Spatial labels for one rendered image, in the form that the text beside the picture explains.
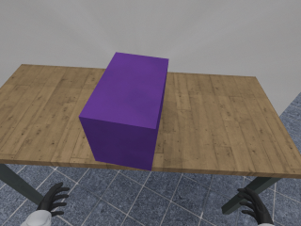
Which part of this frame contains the table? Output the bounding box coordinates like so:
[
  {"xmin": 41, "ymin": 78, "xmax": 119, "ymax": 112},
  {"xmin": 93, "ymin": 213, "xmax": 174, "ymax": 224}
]
[{"xmin": 0, "ymin": 64, "xmax": 301, "ymax": 215}]

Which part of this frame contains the robot right hand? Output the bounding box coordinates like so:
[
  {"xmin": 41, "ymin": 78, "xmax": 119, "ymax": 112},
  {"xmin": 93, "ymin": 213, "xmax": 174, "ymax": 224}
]
[{"xmin": 237, "ymin": 187, "xmax": 275, "ymax": 225}]

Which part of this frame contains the left robot forearm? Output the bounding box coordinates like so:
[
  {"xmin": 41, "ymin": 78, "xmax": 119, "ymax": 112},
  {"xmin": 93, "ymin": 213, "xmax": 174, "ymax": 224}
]
[{"xmin": 21, "ymin": 210, "xmax": 52, "ymax": 226}]

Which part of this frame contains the robot left hand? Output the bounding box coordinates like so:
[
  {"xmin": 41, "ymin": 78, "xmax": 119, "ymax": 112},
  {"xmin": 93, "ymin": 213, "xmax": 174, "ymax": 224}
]
[{"xmin": 36, "ymin": 182, "xmax": 70, "ymax": 217}]

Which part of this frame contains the carton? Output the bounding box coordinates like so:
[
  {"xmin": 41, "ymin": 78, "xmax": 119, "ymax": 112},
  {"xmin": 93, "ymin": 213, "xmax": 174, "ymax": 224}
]
[{"xmin": 78, "ymin": 52, "xmax": 169, "ymax": 171}]

